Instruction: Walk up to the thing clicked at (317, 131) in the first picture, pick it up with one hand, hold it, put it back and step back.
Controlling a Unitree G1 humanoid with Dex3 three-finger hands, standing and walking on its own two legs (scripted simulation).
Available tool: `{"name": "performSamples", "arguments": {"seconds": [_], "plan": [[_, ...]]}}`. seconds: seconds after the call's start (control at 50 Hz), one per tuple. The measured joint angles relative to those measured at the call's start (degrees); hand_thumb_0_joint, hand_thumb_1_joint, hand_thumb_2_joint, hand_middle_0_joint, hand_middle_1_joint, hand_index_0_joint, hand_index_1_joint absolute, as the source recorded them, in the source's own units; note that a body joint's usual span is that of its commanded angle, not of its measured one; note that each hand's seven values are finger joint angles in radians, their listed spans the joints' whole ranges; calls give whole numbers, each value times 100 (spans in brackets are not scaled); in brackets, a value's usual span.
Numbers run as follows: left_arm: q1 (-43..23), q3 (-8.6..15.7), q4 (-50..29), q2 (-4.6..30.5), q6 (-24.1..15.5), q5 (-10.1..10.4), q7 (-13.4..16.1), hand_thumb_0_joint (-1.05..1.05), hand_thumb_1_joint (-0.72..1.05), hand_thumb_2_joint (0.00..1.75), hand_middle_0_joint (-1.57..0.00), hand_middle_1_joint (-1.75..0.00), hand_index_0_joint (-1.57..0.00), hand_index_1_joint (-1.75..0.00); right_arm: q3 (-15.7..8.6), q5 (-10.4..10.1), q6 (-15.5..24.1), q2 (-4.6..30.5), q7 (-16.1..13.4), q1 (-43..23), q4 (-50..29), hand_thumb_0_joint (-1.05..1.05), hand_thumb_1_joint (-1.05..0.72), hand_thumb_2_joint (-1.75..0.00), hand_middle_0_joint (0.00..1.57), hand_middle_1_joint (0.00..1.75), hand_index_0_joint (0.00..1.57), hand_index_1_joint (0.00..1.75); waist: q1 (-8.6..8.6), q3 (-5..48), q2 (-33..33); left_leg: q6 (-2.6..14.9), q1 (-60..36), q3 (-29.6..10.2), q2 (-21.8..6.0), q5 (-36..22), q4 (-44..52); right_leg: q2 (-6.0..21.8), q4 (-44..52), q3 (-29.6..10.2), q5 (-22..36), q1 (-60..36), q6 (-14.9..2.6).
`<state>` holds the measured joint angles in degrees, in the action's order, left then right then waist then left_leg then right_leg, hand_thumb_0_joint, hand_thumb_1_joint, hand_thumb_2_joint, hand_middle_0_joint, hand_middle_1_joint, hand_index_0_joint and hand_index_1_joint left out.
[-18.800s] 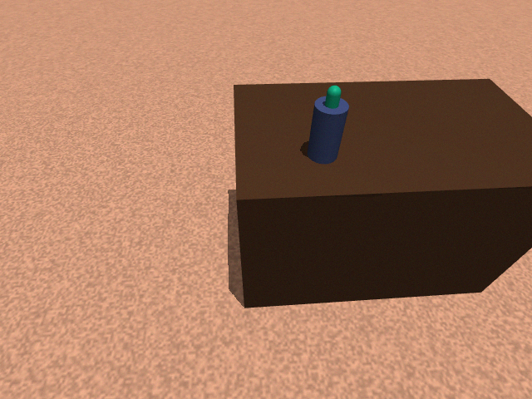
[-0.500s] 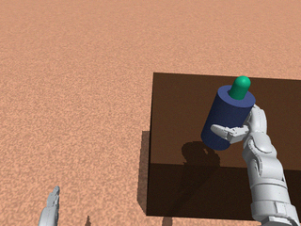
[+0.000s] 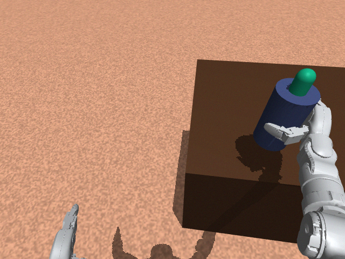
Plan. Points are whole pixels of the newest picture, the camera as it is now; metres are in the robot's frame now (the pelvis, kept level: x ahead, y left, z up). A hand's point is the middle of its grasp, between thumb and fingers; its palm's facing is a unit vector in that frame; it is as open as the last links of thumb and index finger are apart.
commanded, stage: crouch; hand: right
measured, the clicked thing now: (286, 109) +0.46 -0.21 +0.11
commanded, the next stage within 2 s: lower in 0.50 s
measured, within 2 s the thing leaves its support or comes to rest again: neither
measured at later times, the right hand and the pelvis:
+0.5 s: hand (286, 113) +0.49 -0.24 +0.07, palm faces +0.26 +0.97 -0.01, open 11.8 cm; pelvis +0.01 -0.01 -0.02, yaw +1 degrees
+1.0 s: hand (279, 123) +0.50 -0.24 +0.01, palm faces +0.26 +0.97 +0.01, open 11.8 cm; pelvis +0.00 -0.01 -0.04, yaw +1 degrees
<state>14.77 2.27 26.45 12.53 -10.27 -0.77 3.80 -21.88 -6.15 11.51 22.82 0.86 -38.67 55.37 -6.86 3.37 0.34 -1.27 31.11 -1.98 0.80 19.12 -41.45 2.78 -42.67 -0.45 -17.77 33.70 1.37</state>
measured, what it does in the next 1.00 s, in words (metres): stands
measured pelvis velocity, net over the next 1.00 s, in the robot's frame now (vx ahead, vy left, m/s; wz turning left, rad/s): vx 0.00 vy -0.01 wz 0.01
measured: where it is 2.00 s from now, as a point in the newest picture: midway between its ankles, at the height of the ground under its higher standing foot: outside the picture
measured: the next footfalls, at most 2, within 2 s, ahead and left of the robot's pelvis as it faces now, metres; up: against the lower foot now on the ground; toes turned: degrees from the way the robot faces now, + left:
none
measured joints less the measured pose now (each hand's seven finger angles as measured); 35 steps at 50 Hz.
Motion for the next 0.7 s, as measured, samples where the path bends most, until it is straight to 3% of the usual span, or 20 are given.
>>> {"name": "performSamples", "arguments": {"seconds": [0.32, 0.7], "plan": [[235, -26, -637, 73, 54, -92, -143, -1, -53, 5, -6, -5, -6, -5, -263, 204, 403, 367, 67, -534, 727, -1, 61, -103, 60, 100, 64, 103, -196, 150, 33, -48, 623, 5, 43, 152, -366, 36, -532, -21, -240, 699, -46], [315, -81, -1117, 91, 249, -159, -243, -2, -53, 6, -6, -4, -6, -5, -481, 357, 542, 627, 179, -792, 1043, -1, 61, -103, 59, 100, 63, 103, -335, 268, -1, -51, 1119, 60, 66, 342, -758, 49, -976, -90, -440, 1238, -47]]}}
